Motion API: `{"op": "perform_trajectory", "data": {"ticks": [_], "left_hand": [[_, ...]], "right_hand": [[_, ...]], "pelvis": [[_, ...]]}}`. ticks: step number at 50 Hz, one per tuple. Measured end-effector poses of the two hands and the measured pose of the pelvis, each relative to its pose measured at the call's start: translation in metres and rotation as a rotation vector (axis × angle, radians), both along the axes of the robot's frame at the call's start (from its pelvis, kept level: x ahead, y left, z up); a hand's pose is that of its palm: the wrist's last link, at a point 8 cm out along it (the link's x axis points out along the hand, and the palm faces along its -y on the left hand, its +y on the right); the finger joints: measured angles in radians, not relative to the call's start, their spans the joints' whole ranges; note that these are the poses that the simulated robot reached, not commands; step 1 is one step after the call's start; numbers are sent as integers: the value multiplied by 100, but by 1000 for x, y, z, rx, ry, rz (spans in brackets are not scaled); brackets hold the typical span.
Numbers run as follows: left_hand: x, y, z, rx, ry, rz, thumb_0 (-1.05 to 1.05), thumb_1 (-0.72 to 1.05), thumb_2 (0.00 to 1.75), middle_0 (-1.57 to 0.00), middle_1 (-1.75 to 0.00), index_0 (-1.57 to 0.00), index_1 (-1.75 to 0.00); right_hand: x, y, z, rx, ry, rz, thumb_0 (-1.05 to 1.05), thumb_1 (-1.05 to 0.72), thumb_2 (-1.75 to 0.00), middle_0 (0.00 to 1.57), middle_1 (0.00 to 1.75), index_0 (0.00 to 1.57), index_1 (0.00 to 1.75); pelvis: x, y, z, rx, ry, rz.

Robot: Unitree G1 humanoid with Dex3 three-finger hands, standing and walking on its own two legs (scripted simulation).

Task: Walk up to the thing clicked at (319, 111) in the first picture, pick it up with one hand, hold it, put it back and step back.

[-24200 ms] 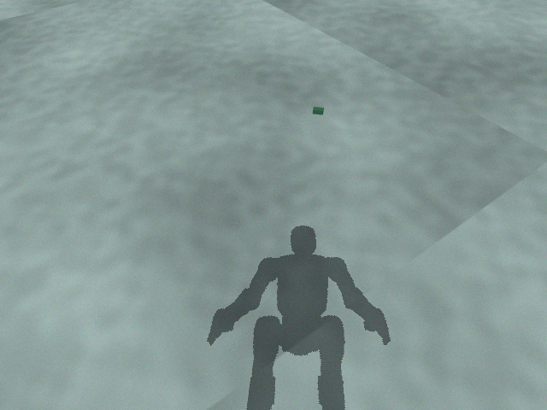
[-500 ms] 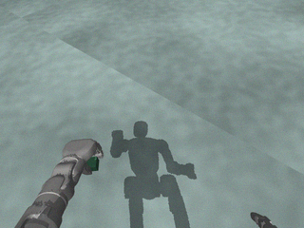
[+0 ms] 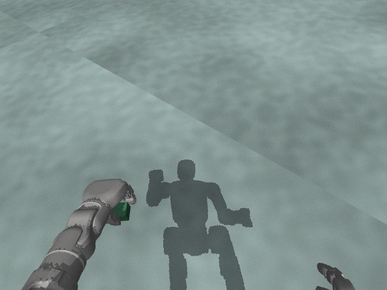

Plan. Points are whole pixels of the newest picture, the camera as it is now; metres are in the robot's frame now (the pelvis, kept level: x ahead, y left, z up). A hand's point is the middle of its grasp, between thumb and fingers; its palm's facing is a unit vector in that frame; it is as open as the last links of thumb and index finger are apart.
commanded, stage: hold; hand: left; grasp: from above
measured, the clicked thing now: (115, 212) +0.32 +0.23 -0.08
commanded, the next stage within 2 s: crouch in 1.06 s
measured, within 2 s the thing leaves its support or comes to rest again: neither
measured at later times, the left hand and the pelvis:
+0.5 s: hand (112, 215) +0.28 +0.21 -0.02, palm faces -0.44 -0.04 -0.90, open 6.5 cm; pelvis -0.01 -0.01 +0.01, yaw +0 degrees
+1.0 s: hand (111, 217) +0.28 +0.22 -0.03, palm faces -0.45 -0.04 -0.89, open 6.5 cm; pelvis -0.01 +0.00 +0.01, yaw +0 degrees
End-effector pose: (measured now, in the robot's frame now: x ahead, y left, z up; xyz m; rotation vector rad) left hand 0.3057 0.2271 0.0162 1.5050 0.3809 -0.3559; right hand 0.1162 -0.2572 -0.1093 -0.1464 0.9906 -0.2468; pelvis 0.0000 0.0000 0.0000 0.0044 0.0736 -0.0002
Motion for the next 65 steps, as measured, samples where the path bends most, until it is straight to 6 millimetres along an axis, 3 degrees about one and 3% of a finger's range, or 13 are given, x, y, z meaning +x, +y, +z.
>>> {"op": "perform_trajectory", "data": {"ticks": [29,65], "left_hand": [[-18,-12,20,-9,-17,-10,1,52,3,-107,-5,-107,-5],[-13,-7,11,-11,-2,-7,1,52,3,-105,-9,-106,-6]], "right_hand": [[9,-2,10,11,-58,21,1,-91,-90,20,30,20,30],[11,5,12,16,-37,11,1,-91,-90,20,30,20,30]], "pelvis": [[-11,-7,7,7,-54,-2],[-5,-2,9,5,-48,-2]]}}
